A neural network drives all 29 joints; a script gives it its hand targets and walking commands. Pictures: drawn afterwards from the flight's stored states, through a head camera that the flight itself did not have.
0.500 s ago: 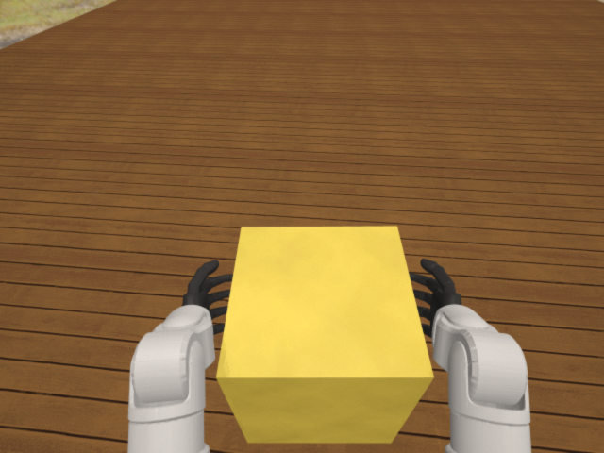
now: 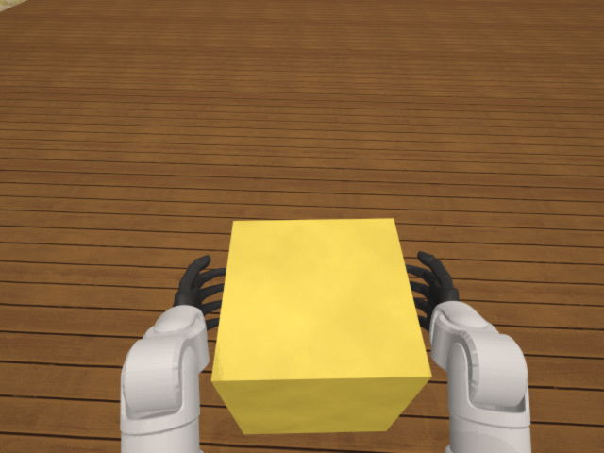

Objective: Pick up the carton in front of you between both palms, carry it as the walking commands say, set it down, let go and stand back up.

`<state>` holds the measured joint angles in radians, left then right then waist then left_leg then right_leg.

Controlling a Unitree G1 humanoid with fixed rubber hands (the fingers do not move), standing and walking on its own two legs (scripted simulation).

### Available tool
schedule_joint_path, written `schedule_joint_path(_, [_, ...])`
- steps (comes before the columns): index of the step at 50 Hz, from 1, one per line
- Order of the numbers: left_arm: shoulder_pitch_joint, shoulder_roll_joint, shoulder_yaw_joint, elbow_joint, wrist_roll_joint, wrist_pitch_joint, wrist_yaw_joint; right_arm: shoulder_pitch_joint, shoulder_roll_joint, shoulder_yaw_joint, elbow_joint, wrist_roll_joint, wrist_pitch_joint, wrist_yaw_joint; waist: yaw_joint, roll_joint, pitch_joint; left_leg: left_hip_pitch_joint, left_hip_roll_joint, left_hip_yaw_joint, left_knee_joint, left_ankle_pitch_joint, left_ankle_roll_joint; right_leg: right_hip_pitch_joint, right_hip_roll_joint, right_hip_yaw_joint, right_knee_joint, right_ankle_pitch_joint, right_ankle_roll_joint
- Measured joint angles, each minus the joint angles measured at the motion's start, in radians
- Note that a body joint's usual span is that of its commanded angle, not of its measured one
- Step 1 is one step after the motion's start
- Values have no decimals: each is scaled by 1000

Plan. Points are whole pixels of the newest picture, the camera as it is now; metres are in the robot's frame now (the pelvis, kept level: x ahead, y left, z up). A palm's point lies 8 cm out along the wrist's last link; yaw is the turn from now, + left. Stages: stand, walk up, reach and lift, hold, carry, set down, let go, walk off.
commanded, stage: carry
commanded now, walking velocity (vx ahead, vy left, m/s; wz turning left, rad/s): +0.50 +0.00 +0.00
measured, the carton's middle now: (314, 332) +0.28 +0.00 +0.02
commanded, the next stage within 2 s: none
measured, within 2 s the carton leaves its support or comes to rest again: neither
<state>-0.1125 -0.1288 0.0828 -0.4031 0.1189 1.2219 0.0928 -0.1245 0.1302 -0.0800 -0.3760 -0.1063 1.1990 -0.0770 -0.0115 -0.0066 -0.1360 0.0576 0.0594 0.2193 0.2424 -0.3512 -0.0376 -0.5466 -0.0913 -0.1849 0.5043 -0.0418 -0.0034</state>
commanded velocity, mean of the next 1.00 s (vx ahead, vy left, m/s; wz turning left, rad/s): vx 0.17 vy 0.00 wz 0.00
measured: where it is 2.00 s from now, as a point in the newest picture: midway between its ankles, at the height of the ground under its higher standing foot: (307, 396)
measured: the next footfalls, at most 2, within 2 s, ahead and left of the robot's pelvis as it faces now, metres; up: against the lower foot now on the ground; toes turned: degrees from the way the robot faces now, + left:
right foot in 0.04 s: +0.21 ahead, -0.11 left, +0.00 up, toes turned -11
left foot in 0.52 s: +0.54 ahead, +0.10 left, +0.00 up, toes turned -11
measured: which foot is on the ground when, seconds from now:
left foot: down 0.00-0.04, up 0.06-0.50, down 0.52-1.00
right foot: up 0.00-0.02, down 0.04-0.52, up 0.54-0.76, down 0.78-1.00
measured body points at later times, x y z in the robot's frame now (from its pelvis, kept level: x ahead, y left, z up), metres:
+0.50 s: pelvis +0.33 -0.01 +0.00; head +0.32 -0.01 +0.45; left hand +0.61 +0.15 +0.09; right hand +0.61 -0.15 +0.09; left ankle +0.48 +0.10 -0.72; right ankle +0.17 -0.10 -0.74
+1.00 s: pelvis +0.53 +0.00 +0.00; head +0.50 -0.01 +0.45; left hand +0.81 +0.14 +0.09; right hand +0.81 -0.16 +0.09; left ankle +0.50 +0.09 -0.73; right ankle +0.47 -0.11 -0.73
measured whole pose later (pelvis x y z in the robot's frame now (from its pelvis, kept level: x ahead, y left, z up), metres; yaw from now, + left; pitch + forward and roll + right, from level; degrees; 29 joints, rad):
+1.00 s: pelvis +0.53 +0.00 +0.00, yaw +0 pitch +4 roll +0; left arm -0.16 -0.13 0.10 -0.30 0.13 1.21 0.08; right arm -0.16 0.13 -0.11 -0.31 -0.13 1.20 -0.08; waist 0.00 0.01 -0.16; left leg -0.27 0.06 0.21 0.52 -0.29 0.01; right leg -0.22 -0.05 -0.15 0.50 -0.33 0.01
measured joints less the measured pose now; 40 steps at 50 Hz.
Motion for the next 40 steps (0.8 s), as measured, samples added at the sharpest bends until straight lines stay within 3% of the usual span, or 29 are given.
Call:
schedule_joint_path(2, [-19, -1, 7, 6, -3, 12, 0, -13, 1, -5, -5, -7, 17, 0, 2, 11, -6, 24, 21, -11, 93, -91, -24, 63, 20, -35, -46, -26, -14])
schedule_joint_path(4, [-45, -5, 4, 58, -1, 3, -1, -29, -4, -27, 15, -10, 26, 0, 19, 53, -3, -65, 77, -44, 363, -133, -17, 63, 45, -60, 36, -64, -65])
schedule_joint_path(6, [-64, -7, 7, 105, 1, 3, -2, -36, -3, -43, 39, -15, 35, 0, 27, 46, 15, -229, 51, -125, 693, -111, 2, 88, 39, -65, 49, -119, -84])
schedule_joint_path(7, [-64, -7, 10, 115, 0, 5, -2, -36, 3, -49, 47, -18, 38, -1, 28, 38, 26, -306, 35, -143, 806, -92, 15, 113, 37, -64, 25, -122, -75])
schedule_joint_path(9, [-52, -6, 15, 116, -3, 2, -2, -33, 4, -40, 55, -22, 38, -1, 29, 30, 45, -432, 26, -148, 891, -29, 34, 172, 39, -64, -38, -126, -72])
schedule_joint_path(16, [-23, -3, 21, 50, -16, -21, -1, -26, 2, -1, 18, -20, 10, -10, 32, 13, 60, -654, 50, -121, 627, 152, 19, 372, 54, -44, -219, -156, -55])
schedule_joint_path(20, [-29, -3, 16, 23, -18, -19, -2, -22, 2, -1, -19, -18, 12, -12, 23, 13, 45, -671, 50, -91, 426, 250, 13, 489, 58, -37, -270, -213, -29])
schedule_joint_path(24, [-40, -4, 9, 28, -8, -6, -5, -24, 2, -13, -23, -15, 24, -12, 14, 12, 36, -620, 16, -32, 275, 358, 28, 593, 47, -33, -248, -316, 12])
schedule_joint_path(26, [-43, -5, 12, 35, -2, 2, -7, -33, 3, -16, -8, -14, 29, -12, 14, 15, 39, -543, -5, 6, 183, 432, 38, 613, 34, -34, -146, -400, 36])
schedule_joint_path(27, [-48, -3, 22, 46, 0, 2, -8, -39, 4, -12, 13, -16, 22, -12, 9, -1, 40, -523, -17, 20, 194, 368, 78, 588, 9, -33, -44, -440, 46])
schedule_joint_path(29, [-69, -3, 49, 73, 4, 3, -10, -65, 8, -12, 68, -21, 5, -11, 2, -34, 67, -522, -28, 36, 249, 269, 128, 458, 3, 46, 252, -452, 58])
schedule_joint_path(31, [-68, -9, 59, 88, 11, -2, -11, -71, 9, -16, 98, -19, -6, -9, 3, -37, 96, -493, -22, 37, 230, 266, 115, 332, 35, 97, 438, -481, 47])
schedule_joint_path(32, [-62, -8, 54, 91, 13, -4, -11, -66, 9, -17, 102, -17, -9, -9, 4, -36, 108, -472, -22, 37, 206, 261, 115, 289, 43, 103, 445, -481, 39])
schedule_joint_path(36, [-49, -5, 29, 79, 10, -20, -6, -38, 5, -18, 76, -8, -27, -8, 4, -25, 133, -406, -22, 32, 134, 250, 117, 216, 47, 94, 179, -441, 26])
schedule_joint_path(40, [-32, -4, 9, 52, 8, -38, -6, -10, 1, -12, 37, -2, -45, -7, 2, -28, 119, -364, -28, 23, 175, 184, 99, 248, 21, 59, -45, -131, 22])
